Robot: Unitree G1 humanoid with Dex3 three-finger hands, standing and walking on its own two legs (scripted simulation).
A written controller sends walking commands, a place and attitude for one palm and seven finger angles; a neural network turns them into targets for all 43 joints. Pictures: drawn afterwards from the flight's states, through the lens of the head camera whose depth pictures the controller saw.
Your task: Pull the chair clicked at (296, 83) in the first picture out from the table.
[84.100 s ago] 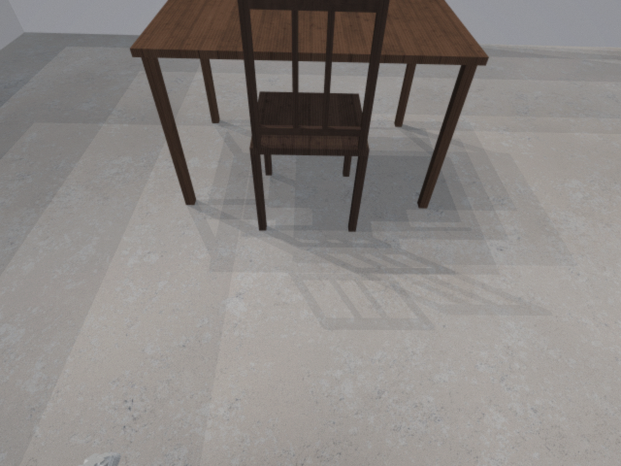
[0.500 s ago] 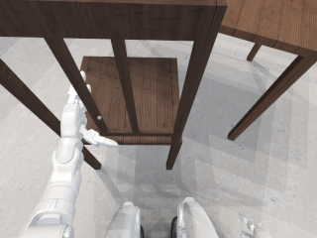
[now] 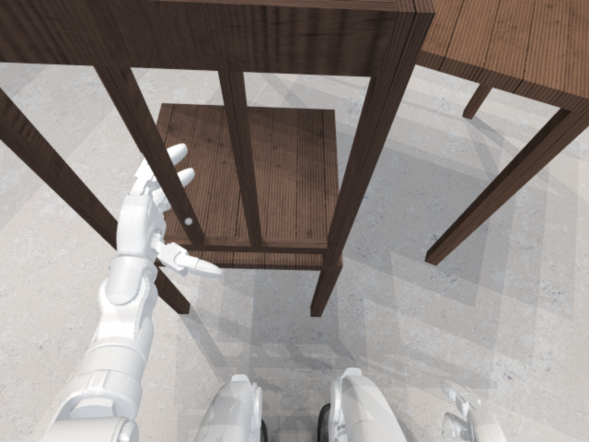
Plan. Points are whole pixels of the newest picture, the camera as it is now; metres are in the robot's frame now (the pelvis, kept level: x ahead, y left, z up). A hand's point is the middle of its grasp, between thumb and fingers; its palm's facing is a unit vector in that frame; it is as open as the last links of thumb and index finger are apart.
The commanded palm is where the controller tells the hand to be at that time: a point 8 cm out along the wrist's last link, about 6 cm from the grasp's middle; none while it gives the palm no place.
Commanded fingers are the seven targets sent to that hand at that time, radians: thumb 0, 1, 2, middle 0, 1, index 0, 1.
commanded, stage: hook a spindle and tug to test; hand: left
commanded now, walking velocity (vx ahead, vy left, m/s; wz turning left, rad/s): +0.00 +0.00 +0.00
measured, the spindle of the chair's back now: (169, 181) +0.44 +0.17 +0.05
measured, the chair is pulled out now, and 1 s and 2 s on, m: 0.25 0.27 0.33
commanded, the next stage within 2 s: step backward, pulling the chair out in 1.16 s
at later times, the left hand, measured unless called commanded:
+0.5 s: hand (189, 212) +0.41 +0.15 +0.02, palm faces -0.02 -1.00 -0.04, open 6.2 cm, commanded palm +0.38 +0.20 +0.02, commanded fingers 0.00 0.90 0.90 -0.50 -1.45 -0.50 -1.45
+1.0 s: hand (190, 226) +0.39 +0.15 +0.02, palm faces -0.03 -1.00 -0.02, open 5.2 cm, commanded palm +0.35 +0.20 +0.02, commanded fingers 0.00 0.90 0.90 -0.50 -1.45 -0.50 -1.45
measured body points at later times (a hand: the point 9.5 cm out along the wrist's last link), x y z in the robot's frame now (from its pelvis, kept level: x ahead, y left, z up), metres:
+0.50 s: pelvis +0.00 +0.01 +0.00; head +0.13 +0.01 +0.43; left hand +0.41 +0.20 +0.03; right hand +0.11 -0.25 -0.12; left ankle +0.01 +0.09 -0.62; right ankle +0.04 -0.11 -0.62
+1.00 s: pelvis +0.03 +0.01 +0.01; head +0.15 +0.01 +0.44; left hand +0.38 +0.20 +0.03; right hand +0.15 -0.25 -0.10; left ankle +0.01 +0.09 -0.62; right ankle +0.04 -0.11 -0.62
